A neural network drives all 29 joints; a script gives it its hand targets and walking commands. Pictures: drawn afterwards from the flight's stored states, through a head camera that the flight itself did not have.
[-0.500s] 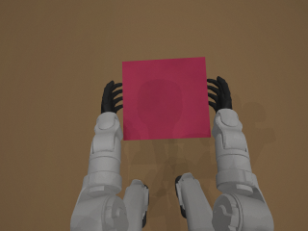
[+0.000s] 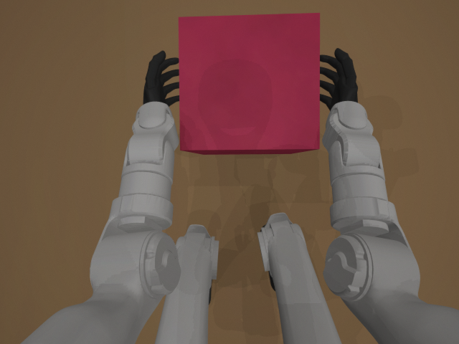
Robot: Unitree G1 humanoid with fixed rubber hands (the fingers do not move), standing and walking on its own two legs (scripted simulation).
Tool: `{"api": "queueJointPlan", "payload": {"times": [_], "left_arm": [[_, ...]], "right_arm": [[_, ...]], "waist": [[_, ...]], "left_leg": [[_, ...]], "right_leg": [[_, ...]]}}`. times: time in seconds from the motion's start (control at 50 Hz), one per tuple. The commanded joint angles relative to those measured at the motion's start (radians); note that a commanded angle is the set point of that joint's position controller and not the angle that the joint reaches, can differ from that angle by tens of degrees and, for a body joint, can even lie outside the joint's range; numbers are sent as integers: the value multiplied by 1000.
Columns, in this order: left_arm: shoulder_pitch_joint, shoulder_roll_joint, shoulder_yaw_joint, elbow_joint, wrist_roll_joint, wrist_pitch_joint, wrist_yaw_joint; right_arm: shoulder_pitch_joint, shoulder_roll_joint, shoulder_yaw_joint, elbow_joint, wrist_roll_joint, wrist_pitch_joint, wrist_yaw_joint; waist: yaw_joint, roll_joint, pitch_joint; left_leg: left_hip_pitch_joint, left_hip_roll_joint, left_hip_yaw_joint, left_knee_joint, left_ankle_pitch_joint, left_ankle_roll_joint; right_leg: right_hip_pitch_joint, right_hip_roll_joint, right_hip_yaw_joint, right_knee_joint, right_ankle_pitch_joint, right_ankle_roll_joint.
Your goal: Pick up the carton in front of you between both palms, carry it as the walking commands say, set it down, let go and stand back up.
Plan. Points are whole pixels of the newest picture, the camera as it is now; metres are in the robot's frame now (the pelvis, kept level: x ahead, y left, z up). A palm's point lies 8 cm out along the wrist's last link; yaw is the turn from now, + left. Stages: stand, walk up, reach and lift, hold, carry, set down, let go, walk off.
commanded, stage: set down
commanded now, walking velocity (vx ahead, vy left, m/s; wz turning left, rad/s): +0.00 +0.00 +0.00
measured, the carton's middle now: (247, 101) +0.52 -0.06 -0.19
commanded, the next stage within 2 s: none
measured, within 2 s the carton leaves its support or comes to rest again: rests again in 0.98 s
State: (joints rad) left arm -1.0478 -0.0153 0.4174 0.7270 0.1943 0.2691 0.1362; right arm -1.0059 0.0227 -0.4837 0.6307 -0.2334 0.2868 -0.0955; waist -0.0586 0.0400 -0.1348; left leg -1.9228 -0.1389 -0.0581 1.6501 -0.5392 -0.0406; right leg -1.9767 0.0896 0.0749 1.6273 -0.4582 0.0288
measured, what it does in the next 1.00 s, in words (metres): lowers itself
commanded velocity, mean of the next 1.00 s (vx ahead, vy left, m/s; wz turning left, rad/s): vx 0.00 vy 0.00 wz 0.00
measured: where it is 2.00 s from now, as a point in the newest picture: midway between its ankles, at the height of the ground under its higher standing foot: (239, 278)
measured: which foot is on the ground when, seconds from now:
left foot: down 0.00-1.00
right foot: down 0.00-1.00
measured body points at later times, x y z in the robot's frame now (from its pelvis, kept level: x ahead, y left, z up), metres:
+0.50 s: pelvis -0.01 +0.00 -0.10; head +0.35 -0.03 +0.16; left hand +0.56 +0.08 -0.26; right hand +0.51 -0.22 -0.26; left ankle +0.08 +0.12 -0.49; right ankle +0.10 -0.12 -0.49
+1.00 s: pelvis -0.01 +0.01 -0.14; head +0.36 -0.01 +0.11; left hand +0.57 +0.07 -0.31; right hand +0.52 -0.23 -0.30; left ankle +0.08 +0.12 -0.49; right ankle +0.10 -0.12 -0.49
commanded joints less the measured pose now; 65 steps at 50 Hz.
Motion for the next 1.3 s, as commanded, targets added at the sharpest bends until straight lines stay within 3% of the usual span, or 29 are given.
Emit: {"api": "queueJointPlan", "payload": {"times": [0.0,0.2,0.4,0.56,0.64,0.72,1.02,1.2,1.28], "left_arm": [[-673,-896,-487,17,-120,-31,-264],[-812,-815,-438,80,-129,-31,-248],[-947,-746,-484,94,-202,-42,-222],[-1038,-695,-532,96,-272,-58,-209],[-1056,-730,-588,63,-308,-67,-204],[-1020,-763,-609,70,-322,-74,-202],[-918,-616,-419,280,-203,-73,-219],[-828,-553,-351,345,-134,-63,-242],[-785,-547,-347,365,-118,-65,-248]], "right_arm": [[-632,881,523,63,132,-5,275],[-778,794,471,86,145,-3,279],[-911,696,483,69,206,-14,285],[-1009,628,503,45,269,-31,294],[-1024,618,517,17,306,-42,305],[-980,624,513,46,315,-44,311],[-934,539,371,198,206,-48,353],[-879,504,328,267,181,-47,363],[-843,486,306,294,169,-55,350]], "waist": [[-38,-18,-1040],[-52,-14,-990],[-86,10,-989],[-113,32,-958],[-135,94,-976],[-148,105,-964],[-101,75,-518],[-55,55,-368],[-52,63,-331]], "left_leg": [[358,-66,109,-102,234,2],[253,-65,128,36,189,10],[245,-57,133,180,208,11],[258,-46,126,285,245,16],[310,-47,122,334,351,13],[289,-53,118,355,389,16],[120,-44,84,341,185,44],[62,-33,82,360,156,53],[25,-29,81,377,168,48]], "right_leg": [[717,58,-120,-68,335,24],[598,46,-139,61,295,28],[532,26,-157,203,317,27],[477,11,-159,303,362,24],[476,11,-143,344,462,14],[487,11,-137,371,514,9],[207,5,-132,384,233,-8],[179,11,-108,401,205,-13],[182,11,-102,414,221,-14]]}}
